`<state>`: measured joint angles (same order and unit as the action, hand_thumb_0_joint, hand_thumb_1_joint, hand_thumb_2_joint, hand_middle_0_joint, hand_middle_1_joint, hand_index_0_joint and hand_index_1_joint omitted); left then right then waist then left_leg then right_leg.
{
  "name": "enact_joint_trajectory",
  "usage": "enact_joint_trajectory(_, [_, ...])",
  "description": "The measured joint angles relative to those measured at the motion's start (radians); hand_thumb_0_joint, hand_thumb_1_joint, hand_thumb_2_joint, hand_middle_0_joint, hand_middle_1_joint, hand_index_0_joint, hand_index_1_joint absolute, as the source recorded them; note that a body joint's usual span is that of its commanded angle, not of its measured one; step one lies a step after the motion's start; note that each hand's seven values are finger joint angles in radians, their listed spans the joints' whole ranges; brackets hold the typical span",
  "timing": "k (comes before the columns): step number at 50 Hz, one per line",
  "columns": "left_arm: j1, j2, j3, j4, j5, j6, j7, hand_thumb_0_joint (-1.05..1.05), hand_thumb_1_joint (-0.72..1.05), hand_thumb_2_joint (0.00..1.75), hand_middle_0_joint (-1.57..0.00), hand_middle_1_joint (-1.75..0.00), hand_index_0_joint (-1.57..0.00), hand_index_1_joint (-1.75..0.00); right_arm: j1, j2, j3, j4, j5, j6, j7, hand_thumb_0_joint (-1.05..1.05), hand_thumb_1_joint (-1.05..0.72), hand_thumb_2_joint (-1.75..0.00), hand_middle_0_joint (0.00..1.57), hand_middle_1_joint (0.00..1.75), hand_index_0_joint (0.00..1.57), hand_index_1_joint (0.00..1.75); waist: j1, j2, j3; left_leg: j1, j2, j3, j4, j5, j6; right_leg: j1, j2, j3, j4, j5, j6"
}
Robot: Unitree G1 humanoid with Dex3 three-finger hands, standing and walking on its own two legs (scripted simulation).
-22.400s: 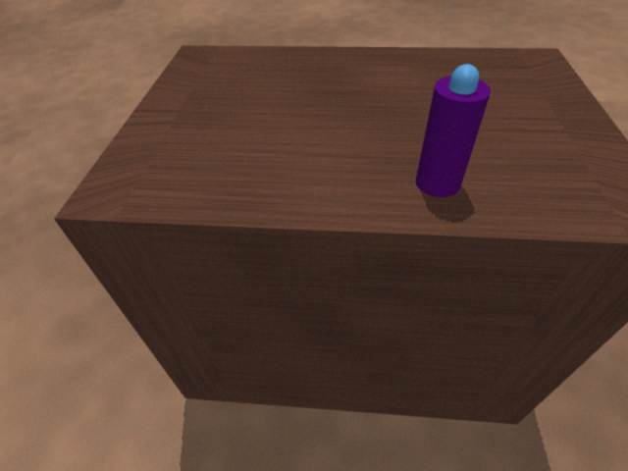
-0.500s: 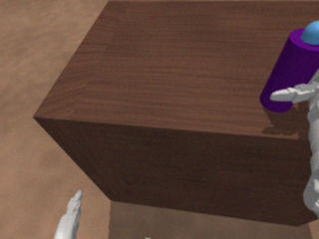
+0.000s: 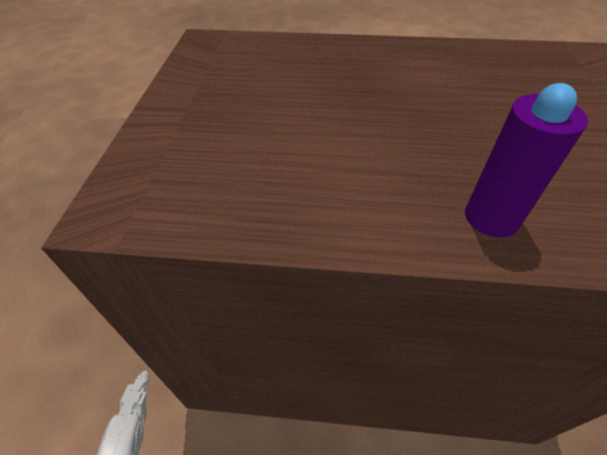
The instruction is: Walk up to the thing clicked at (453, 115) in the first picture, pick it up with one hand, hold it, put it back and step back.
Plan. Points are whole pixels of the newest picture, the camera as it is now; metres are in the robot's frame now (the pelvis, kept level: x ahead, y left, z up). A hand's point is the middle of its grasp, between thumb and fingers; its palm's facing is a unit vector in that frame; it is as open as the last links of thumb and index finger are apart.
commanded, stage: sink last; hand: right
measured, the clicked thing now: (522, 162) +0.48 -0.20 +0.15
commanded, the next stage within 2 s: home in 1.16 s
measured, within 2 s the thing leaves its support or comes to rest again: neither
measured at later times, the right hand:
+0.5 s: hand out of the picture +0.34 -0.32 +0.22, palm faces +0.44 +0.80 -0.40, open 17.7 cm
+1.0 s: hand out of the picture +0.14 -0.27 +0.22, palm faces +0.55 +0.72 -0.43, open 17.7 cm
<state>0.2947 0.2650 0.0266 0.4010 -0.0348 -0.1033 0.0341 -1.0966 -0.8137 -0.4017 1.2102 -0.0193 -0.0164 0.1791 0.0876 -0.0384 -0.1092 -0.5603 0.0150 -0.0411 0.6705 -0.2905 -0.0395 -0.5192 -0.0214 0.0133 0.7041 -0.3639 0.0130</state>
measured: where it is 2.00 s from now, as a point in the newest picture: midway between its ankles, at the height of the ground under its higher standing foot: outside the picture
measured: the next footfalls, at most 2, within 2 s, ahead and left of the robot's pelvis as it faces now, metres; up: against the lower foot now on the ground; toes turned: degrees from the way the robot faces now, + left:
none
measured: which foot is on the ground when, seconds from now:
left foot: down 0.00-1.00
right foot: down 0.00-1.00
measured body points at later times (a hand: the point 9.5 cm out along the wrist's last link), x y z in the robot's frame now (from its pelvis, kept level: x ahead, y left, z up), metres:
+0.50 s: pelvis +0.03 -0.01 +0.01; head +0.01 +0.02 +0.46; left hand +0.20 +0.26 -0.04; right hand +0.31 -0.36 +0.24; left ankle +0.02 +0.14 -0.72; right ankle -0.01 -0.13 -0.72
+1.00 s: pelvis -0.02 +0.02 +0.01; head -0.05 +0.05 +0.46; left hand +0.16 +0.29 -0.05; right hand +0.11 -0.30 +0.24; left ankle +0.02 +0.14 -0.72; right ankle -0.01 -0.13 -0.72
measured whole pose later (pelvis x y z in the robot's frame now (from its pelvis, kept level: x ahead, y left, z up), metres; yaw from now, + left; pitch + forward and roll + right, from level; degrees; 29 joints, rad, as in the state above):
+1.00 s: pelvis -0.02 +0.02 +0.01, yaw -3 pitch -4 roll -1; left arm 0.35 0.24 0.20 0.43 -0.04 -0.06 0.05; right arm 0.42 -0.36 -0.48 -0.37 0.08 -0.22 -0.01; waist -0.08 -0.06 -0.02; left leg -0.27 0.04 0.01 0.60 -0.27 -0.02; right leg -0.22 0.00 0.06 0.57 -0.29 0.03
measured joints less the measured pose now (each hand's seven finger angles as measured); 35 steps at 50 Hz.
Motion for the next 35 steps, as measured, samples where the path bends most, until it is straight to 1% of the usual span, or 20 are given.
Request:
enact_joint_trajectory(1, [0.006, 0.003, 0.005, -0.014, -0.002, 0.002, -0.006, -0.01, -0.51, 0.04, -0.06, -0.04, -0.05, -0.05, 0.009, -0.011, -0.001, 0.002, -0.011, 0.001, -0.010, -0.01, 0.60, -0.05, 0.06, 0.07, 0.06, 0.07, -0.003, 0.003, 0.004, 0.002, 0.001, -0.001, -0.006, 0.003, 0.000, 0.003, 0.001, -0.001, -0.008, 0.004, -0.001])
enact_joint_trajectory(3, [0.023, 0.009, 0.014, -0.041, -0.005, 0.011, -0.018, -0.01, -0.51, 0.05, -0.06, -0.04, -0.05, -0.05, 0.039, -0.028, -0.019, -0.006, -0.029, 0.000, -0.026, -0.01, 0.60, -0.05, 0.05, 0.07, 0.06, 0.07, -0.009, 0.010, 0.013, 0.006, 0.004, -0.003, -0.018, 0.007, -0.001, 0.009, 0.003, -0.003, -0.024, 0.010, -0.001])
enact_joint_trajectory(6, [0.053, 0.019, 0.020, -0.064, -0.009, 0.025, -0.039, -0.01, -0.51, 0.05, -0.05, -0.04, -0.05, -0.04, 0.104, -0.046, -0.069, -0.049, -0.046, 0.004, -0.052, -0.01, 0.60, -0.04, 0.05, 0.06, 0.06, 0.07, -0.017, 0.024, 0.019, 0.013, 0.004, -0.002, -0.036, 0.013, 0.000, 0.016, 0.003, -0.003, -0.042, 0.016, 0.001])
enact_joint_trajectory(7, [0.063, 0.022, 0.019, -0.064, -0.010, 0.028, -0.045, -0.01, -0.51, 0.05, -0.05, -0.04, -0.05, -0.04, 0.127, -0.047, -0.082, -0.073, -0.048, 0.006, -0.062, -0.01, 0.60, -0.04, 0.05, 0.06, 0.06, 0.06, -0.021, 0.029, 0.020, 0.018, 0.002, 0.000, -0.043, 0.015, 0.001, 0.019, 0.001, -0.002, -0.045, 0.016, 0.002])
enact_joint_trajectory(8, [0.071, 0.021, 0.018, -0.054, -0.012, 0.027, -0.049, -0.01, -0.51, 0.05, -0.05, -0.04, -0.05, -0.04, 0.148, -0.042, -0.087, -0.106, -0.047, 0.007, -0.072, -0.01, 0.60, -0.04, 0.05, 0.06, 0.06, 0.06, -0.029, 0.033, 0.021, 0.025, 0.000, 0.003, -0.051, 0.017, 0.003, 0.022, -0.001, 0.001, -0.046, 0.015, 0.003])
enact_joint_trajectory(12, [0.063, 0.004, 0.018, 0.030, -0.009, 0.035, -0.063, -0.01, -0.51, 0.05, -0.05, -0.04, -0.05, -0.04, 0.253, -0.010, -0.101, -0.255, -0.033, -0.013, -0.110, -0.01, 0.61, -0.04, 0.06, 0.06, 0.05, 0.06, -0.059, 0.031, 0.008, 0.051, -0.009, 0.013, -0.078, 0.021, 0.007, 0.033, -0.011, 0.010, -0.045, 0.006, 0.005])
enact_joint_trajectory(13, [0.056, 0.000, 0.022, 0.047, -0.007, 0.040, -0.066, -0.01, -0.51, 0.06, -0.05, -0.04, -0.05, -0.04, 0.285, -0.002, -0.098, -0.286, -0.028, -0.015, -0.120, -0.01, 0.61, -0.04, 0.06, 0.06, 0.05, 0.06, -0.065, 0.024, 0.003, 0.058, -0.010, 0.015, -0.083, 0.021, 0.008, 0.036, -0.013, 0.012, -0.043, 0.002, 0.004])
enact_joint_trajectory(15, [0.045, -0.004, 0.034, 0.064, -0.004, 0.047, -0.065, -0.01, -0.51, 0.06, -0.05, -0.04, -0.05, -0.04, 0.354, 0.031, -0.089, -0.363, -0.018, -0.013, -0.134, -0.01, 0.61, -0.04, 0.05, 0.06, 0.05, 0.06, -0.079, 0.005, -0.006, 0.077, -0.011, 0.019, -0.093, 0.020, 0.009, 0.048, -0.014, 0.016, -0.040, -0.004, 0.002])
enact_joint_trajectory(18, [0.035, 0.000, 0.046, 0.034, -0.007, 0.049, -0.062, -0.01, -0.51, 0.06, -0.05, -0.04, -0.05, -0.04, 0.492, 0.099, -0.073, -0.521, 0.001, -0.019, -0.145, -0.01, 0.60, -0.04, 0.05, 0.05, 0.05, 0.06, -0.097, -0.026, -0.019, 0.112, -0.007, 0.018, -0.100, 0.015, 0.007, 0.081, -0.010, 0.013, -0.043, -0.012, -0.004])
enact_joint_trajectory(20, [0.031, 0.003, 0.061, 0.003, -0.011, 0.048, -0.063, -0.01, -0.51, 0.06, -0.05, -0.04, -0.05, -0.05, 0.614, 0.145, -0.064, -0.651, 0.018, -0.026, -0.146, -0.01, 0.60, -0.04, 0.05, 0.05, 0.05, 0.06, -0.103, -0.043, -0.029, 0.138, -0.003, 0.015, -0.103, 0.011, 0.006, 0.112, -0.007, 0.008, -0.053, -0.014, -0.007])
enact_joint_trajectory(23, [0.047, 0.010, 0.095, -0.054, -0.025, 0.050, -0.064, -0.01, -0.51, 0.06, -0.06, -0.04, -0.05, -0.05, 0.806, 0.222, -0.035, -0.867, 0.047, -0.024, -0.140, -0.01, 0.60, -0.05, 0.05, 0.05, 0.05, 0.06, -0.114, -0.055, -0.041, 0.178, 0.004, 0.012, -0.104, 0.002, 0.000, 0.161, -0.001, 0.002, -0.071, -0.015, -0.010])
enact_joint_trajectory(26, [0.060, 0.010, 0.120, -0.059, -0.042, 0.065, -0.070, -0.01, -0.51, 0.06, -0.06, -0.04, -0.05, -0.05, 0.989, 0.298, -0.014, -1.085, 0.071, -0.020, -0.128, -0.01, 0.59, -0.05, 0.06, 0.06, 0.05, 0.06, -0.124, -0.047, -0.039, 0.213, 0.008, 0.010, -0.105, -0.006, -0.005, 0.204, 0.003, -0.001, -0.088, -0.012, -0.008])
enact_joint_trajectory(30, [0.076, -0.016, 0.125, -0.028, -0.047, 0.111, -0.080, 0.00, -0.51, 0.06, -0.05, -0.04, -0.05, -0.04, 1.172, 0.370, -0.012, -1.331, 0.091, -0.025, -0.129, -0.01, 0.60, -0.05, 0.06, 0.06, 0.06, 0.06, -0.138, -0.022, 0.005, 0.249, 0.007, 0.019, -0.103, -0.005, 0.003, 0.245, 0.001, 0.007, -0.105, 0.001, 0.000])
enact_joint_trajectory(35, [0.075, -0.049, 0.114, 0.013, -0.027, 0.150, -0.067, -0.01, -0.50, 0.05, -0.05, -0.04, -0.05, -0.04, 1.320, 0.399, -0.041, -1.511, 0.099, -0.054, -0.157, -0.01, 0.61, -0.05, 0.06, 0.06, 0.06, 0.06, -0.151, -0.015, 0.071, 0.257, 0.006, 0.034, -0.096, 0.007, 0.014, 0.253, 0.000, 0.023, -0.111, 0.024, 0.011])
